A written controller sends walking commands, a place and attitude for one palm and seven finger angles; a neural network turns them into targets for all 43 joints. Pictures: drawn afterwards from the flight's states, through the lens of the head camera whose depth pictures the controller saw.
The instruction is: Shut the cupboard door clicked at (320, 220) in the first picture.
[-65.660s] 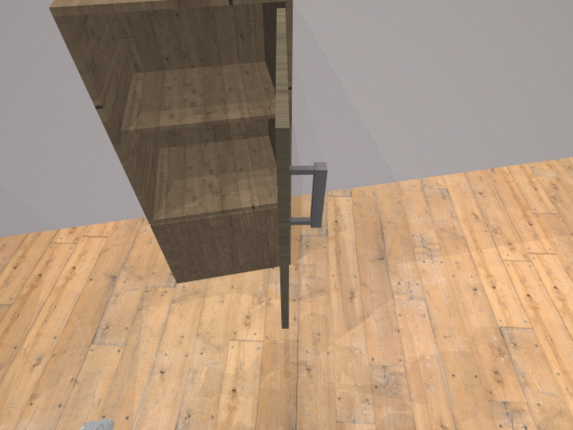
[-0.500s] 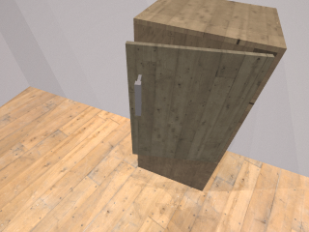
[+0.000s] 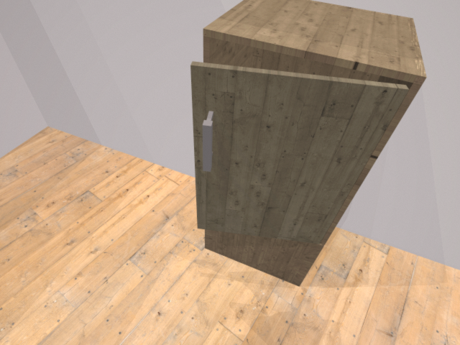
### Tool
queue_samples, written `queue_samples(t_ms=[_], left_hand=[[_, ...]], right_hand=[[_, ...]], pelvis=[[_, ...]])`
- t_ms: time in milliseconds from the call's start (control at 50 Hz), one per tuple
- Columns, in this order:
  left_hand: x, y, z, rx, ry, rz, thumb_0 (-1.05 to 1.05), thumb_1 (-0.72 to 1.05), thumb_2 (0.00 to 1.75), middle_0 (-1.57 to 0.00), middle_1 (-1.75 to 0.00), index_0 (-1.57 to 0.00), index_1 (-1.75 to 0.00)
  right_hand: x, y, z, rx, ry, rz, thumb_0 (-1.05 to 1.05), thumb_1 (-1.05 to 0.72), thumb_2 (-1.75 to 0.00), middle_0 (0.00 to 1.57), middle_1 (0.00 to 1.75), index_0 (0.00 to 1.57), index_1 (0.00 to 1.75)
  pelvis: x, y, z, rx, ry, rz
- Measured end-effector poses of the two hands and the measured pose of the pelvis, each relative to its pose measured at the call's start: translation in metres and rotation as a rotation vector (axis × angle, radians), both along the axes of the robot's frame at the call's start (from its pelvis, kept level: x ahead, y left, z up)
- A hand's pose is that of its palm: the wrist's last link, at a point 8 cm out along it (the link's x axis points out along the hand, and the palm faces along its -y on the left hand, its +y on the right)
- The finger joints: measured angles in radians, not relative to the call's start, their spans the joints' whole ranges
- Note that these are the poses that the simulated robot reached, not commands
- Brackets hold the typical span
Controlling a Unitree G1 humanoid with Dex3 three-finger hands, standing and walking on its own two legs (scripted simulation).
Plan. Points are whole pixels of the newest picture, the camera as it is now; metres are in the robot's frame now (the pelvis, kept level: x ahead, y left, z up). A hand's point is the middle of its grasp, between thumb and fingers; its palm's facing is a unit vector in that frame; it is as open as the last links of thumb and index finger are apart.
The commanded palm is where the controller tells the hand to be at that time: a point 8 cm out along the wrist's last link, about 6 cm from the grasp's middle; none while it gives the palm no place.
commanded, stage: look again from close up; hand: left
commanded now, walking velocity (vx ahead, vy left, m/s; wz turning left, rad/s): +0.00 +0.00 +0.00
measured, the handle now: (208, 142) +0.53 +0.09 +0.05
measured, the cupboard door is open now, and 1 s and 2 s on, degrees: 16 16 16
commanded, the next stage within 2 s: shuffle to correct the standing spot in 0.08 s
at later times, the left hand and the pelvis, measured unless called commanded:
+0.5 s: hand out of the picture -0.03 +0.12 -0.18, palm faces +0.04 -0.99 -0.13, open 7.3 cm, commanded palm none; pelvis +0.02 -0.03 +0.00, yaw +0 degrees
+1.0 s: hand out of the picture +0.09 +0.10 -0.18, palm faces +0.01 -0.98 -0.19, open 7.3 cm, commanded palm none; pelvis +0.08 -0.07 +0.00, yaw -1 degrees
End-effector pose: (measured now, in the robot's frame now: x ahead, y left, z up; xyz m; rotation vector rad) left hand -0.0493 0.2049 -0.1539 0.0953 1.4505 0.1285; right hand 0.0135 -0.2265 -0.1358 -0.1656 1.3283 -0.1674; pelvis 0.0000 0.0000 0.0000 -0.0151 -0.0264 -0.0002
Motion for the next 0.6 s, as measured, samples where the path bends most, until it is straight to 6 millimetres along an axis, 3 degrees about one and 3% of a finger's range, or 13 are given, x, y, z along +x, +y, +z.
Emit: queue_samples(t_ms=[340,480,600], left_hand=[[0.015,-0.014,0.002,0.002,-0.004,-0.004,0.0,0.91,0.9,-0.19,-0.3,-0.2,-0.29],[0.016,-0.029,0.001,-0.01,0.018,0.008,0.0,0.91,0.9,-0.19,-0.3,-0.2,-0.29],[0.02,-0.046,-0.002,-0.016,0.033,0.034,0.0,0.91,0.9,-0.19,-0.3,-0.2,-0.29]], right_hand=[[-0.023,-0.001,-0.004,0.035,0.077,-0.036,0.01,-0.91,-0.9,0.2,0.3,0.2,0.3],[-0.013,-0.015,-0.006,0.028,0.069,-0.048,0.01,-0.91,-0.9,0.2,0.3,0.2,0.3],[0.01,-0.033,-0.008,0.016,0.049,-0.037,0.01,-0.91,-0.9,0.2,0.3,0.2,0.3]], pelvis=[[0.008,-0.016,0.001,0.003,0.012,-0.004],[0.017,-0.029,-0.002,0.007,0.016,-0.008],[0.033,-0.043,-0.005,-0.001,0.021,-0.007]])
